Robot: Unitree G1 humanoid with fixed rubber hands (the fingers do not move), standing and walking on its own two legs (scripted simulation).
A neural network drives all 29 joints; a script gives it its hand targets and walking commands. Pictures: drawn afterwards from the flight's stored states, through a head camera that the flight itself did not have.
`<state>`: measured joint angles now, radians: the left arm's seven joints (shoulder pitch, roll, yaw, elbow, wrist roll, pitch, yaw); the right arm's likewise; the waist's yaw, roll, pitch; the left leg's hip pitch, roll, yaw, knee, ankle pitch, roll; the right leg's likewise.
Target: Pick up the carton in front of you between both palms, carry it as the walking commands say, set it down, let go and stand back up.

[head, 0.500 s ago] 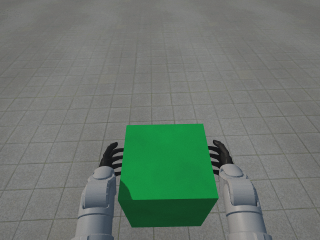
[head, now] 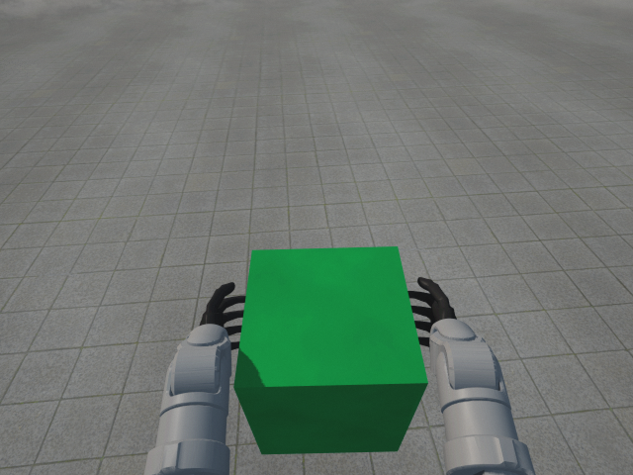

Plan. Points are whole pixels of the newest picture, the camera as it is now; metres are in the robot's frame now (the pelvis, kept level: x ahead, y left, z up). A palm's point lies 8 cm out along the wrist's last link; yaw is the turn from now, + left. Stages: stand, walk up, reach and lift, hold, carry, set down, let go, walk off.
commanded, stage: hold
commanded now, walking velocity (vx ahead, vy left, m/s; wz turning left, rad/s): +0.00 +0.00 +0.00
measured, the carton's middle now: (327, 354) +0.31 +0.00 -0.04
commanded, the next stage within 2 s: set down in 0.30 s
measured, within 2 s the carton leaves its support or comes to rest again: neither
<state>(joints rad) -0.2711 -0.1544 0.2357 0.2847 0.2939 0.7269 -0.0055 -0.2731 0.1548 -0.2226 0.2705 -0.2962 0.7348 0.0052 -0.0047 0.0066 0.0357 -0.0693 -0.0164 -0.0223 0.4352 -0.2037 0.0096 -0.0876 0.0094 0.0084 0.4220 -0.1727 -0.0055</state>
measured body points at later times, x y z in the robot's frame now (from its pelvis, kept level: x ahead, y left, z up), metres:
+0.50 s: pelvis +0.02 +0.00 +0.00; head -0.02 +0.00 +0.45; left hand +0.33 +0.16 +0.03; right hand +0.33 -0.15 +0.04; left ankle +0.03 +0.11 -0.74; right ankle +0.05 -0.12 -0.74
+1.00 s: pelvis -0.01 +0.00 -0.07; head +0.21 +0.01 +0.32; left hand +0.39 +0.17 -0.16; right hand +0.39 -0.13 -0.16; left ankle +0.04 +0.12 -0.74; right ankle +0.05 -0.12 -0.74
